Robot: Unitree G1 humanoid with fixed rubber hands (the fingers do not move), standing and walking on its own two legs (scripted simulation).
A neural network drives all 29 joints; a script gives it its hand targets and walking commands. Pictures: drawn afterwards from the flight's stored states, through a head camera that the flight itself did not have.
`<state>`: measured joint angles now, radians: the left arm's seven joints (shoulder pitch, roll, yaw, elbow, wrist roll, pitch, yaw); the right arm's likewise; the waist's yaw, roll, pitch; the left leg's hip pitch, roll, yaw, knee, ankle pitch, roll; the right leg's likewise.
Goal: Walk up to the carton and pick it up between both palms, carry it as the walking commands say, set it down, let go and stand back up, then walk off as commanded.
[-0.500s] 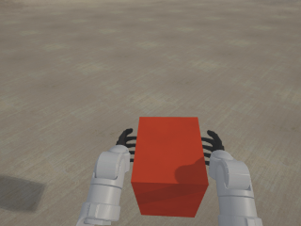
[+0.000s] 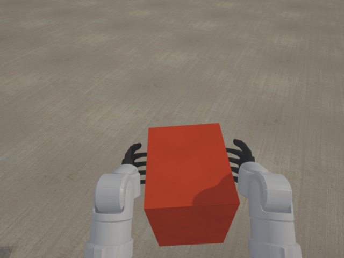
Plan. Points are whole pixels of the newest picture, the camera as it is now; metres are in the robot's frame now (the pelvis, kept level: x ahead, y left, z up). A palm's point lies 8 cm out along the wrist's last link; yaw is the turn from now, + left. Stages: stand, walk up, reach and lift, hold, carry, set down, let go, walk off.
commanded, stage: carry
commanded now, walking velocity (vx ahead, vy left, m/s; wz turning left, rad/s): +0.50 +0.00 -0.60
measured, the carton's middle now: (187, 188) +0.28 +0.01 +0.02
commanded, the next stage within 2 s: none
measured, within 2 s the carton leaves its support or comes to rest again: neither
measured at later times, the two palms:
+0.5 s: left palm (177, 98) +0.59 +0.05 +0.05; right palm (257, 103) +0.56 -0.20 +0.07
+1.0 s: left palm (225, 57) +0.90 -0.15 +0.04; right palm (289, 67) +0.80 -0.38 +0.06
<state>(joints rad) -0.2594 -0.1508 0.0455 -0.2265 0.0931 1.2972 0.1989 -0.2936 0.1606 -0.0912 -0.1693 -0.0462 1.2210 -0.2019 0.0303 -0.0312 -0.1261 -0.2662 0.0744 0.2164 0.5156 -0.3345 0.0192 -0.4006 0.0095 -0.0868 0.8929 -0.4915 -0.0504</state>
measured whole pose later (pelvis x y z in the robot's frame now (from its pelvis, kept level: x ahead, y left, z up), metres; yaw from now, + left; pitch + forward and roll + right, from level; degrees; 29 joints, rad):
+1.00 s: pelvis +0.59 -0.13 -0.01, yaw -30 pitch +5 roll -1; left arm -0.24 -0.15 0.00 -0.33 0.09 1.26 0.22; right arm -0.27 0.16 -0.08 -0.27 -0.04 1.19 -0.19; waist 0.06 -0.08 0.03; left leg -0.38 0.09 0.14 0.64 -0.31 -0.01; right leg -0.31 0.02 -0.07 0.72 -0.41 -0.04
